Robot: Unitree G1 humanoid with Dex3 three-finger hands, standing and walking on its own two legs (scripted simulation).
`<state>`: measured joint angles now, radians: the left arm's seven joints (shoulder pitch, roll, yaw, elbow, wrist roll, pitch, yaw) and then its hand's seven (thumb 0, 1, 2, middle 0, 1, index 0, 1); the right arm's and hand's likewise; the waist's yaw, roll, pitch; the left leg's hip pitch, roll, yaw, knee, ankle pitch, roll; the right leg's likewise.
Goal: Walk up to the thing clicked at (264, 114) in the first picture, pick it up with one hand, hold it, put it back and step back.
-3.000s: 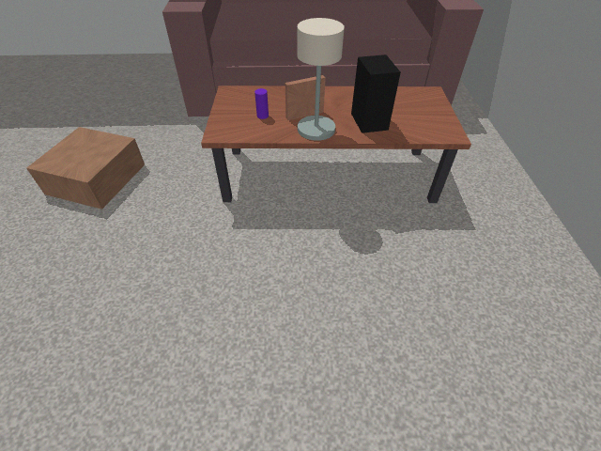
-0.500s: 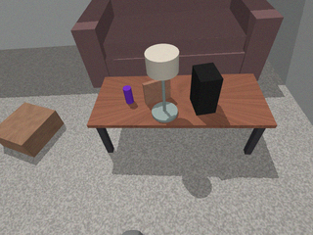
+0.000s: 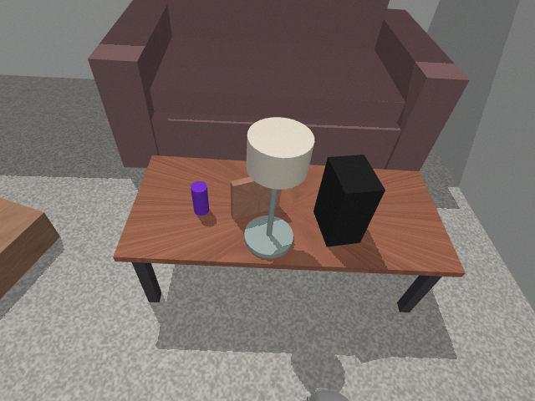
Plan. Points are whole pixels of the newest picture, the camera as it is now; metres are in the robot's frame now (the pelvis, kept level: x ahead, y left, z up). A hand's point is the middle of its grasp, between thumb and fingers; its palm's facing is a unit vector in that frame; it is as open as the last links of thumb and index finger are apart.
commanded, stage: walk up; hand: left
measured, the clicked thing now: (200, 198) +0.82 +0.21 -0.35
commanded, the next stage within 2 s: none
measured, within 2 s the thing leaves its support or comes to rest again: neither
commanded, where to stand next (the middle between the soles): +0.29 +0.00 m, yaw +0 degrees
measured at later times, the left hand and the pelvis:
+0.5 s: hand (127, 369) +0.22 +0.23 -0.12, palm faces -0.05 -0.92 -0.39, open 7.4 cm; pelvis +0.15 -0.03 +0.00, yaw -1 degrees
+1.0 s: hand (115, 352) +0.26 +0.28 -0.18, palm faces -0.04 -0.93 -0.36, open 7.4 cm; pelvis +0.21 +0.01 -0.02, yaw -1 degrees
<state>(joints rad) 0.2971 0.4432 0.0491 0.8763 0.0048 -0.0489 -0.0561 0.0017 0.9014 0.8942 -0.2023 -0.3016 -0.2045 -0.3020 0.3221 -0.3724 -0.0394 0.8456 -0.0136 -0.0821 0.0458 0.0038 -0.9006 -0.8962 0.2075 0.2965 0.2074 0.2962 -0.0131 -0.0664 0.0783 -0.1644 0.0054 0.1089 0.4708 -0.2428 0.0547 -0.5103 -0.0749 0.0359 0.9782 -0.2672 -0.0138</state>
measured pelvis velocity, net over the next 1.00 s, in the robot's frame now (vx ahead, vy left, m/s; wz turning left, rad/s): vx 0.21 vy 0.01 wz -0.02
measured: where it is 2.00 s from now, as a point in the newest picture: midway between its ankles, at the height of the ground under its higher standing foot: outside the picture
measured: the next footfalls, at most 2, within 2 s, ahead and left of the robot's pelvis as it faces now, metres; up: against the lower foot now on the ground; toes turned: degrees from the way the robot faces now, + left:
right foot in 0.22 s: +0.22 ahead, -0.15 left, +0.00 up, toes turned -5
left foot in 0.64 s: +0.32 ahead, +0.11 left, +0.00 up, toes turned +2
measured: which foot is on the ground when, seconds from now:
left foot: down 0.00-0.26, up 0.28-0.62, down 0.64-1.00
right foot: up 0.00-0.20, down 0.22-0.68, up 0.70-0.96, down 0.98-1.00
